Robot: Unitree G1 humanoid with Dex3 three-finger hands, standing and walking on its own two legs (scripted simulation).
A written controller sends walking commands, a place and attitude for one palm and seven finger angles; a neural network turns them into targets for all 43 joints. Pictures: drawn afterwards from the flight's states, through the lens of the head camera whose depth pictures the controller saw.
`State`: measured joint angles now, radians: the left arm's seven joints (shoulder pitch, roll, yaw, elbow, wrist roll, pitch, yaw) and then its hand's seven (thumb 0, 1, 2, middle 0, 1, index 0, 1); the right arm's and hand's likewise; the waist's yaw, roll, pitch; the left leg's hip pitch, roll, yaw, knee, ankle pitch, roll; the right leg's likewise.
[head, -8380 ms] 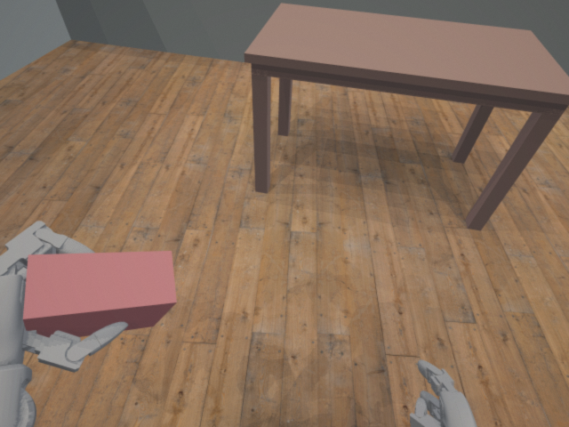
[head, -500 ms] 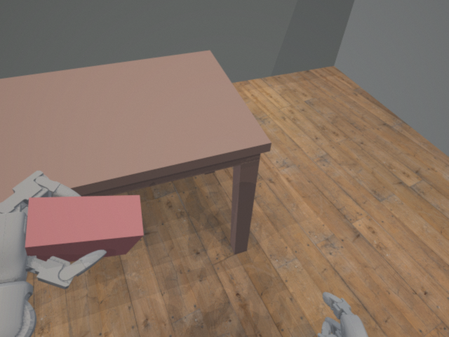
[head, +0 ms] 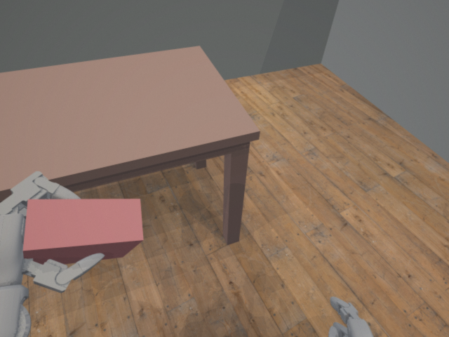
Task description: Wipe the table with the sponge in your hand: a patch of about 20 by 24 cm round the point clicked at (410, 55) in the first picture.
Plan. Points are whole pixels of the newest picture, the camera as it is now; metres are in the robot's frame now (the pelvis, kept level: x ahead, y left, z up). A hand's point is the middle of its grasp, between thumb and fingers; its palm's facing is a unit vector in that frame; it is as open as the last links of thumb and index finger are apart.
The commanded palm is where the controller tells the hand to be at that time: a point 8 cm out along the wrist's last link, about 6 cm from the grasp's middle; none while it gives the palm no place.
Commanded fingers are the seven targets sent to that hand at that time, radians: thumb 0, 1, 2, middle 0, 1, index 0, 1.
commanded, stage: come to a stop and stand still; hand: left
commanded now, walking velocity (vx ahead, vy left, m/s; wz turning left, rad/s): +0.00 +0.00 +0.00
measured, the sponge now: (100, 232) +0.23 +0.19 +0.14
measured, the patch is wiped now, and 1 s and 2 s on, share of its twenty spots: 0.00 0.00 0.00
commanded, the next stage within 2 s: none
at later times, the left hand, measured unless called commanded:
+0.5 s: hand (33, 324) +0.10 +0.20 +0.17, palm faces +0.46 -0.78 -0.43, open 10.1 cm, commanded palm +0.05 +0.24 +0.18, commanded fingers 0.00 0.10 1.30 -1.20 -1.60 -1.20 -1.60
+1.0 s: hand (94, 329) +0.10 +0.15 +0.16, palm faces +0.40 -0.78 -0.48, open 10.1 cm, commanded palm +0.03 +0.20 +0.18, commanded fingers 0.00 0.10 1.30 -1.20 -1.60 -1.20 -1.60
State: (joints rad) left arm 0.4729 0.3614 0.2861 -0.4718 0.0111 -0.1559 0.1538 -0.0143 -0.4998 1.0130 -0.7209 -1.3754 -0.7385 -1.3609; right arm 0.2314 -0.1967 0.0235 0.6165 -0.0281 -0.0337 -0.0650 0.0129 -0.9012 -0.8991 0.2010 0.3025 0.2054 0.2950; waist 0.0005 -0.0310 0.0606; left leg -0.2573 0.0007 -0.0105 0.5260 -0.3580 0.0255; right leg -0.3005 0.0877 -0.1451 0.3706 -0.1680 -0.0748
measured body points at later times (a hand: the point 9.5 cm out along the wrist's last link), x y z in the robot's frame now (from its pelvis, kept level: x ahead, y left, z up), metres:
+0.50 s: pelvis -0.08 -0.05 +0.01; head -0.08 -0.06 +0.46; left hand +0.07 +0.24 +0.20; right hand +0.09 -0.26 -0.09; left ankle -0.12 +0.07 -0.70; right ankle +0.03 -0.05 -0.73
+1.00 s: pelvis -0.10 -0.10 +0.00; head -0.05 -0.11 +0.45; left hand +0.08 +0.19 +0.18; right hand +0.09 -0.31 -0.11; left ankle -0.12 +0.05 -0.67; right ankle -0.06 -0.17 -0.74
